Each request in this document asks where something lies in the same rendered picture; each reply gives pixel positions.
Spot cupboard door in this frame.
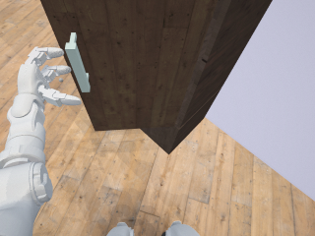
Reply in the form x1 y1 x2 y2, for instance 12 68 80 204
40 0 219 132

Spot robot left shin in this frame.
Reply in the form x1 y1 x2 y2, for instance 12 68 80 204
117 222 128 227

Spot left robot forearm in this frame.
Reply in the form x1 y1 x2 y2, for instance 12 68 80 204
0 93 46 169

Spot robot left thigh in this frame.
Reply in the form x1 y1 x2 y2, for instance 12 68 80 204
106 225 135 236

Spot handle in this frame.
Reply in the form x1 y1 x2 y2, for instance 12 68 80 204
65 32 91 92

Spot robot left upper arm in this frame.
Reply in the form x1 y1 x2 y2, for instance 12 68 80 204
0 161 53 236

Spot robot left hand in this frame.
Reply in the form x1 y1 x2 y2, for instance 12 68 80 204
17 46 82 107

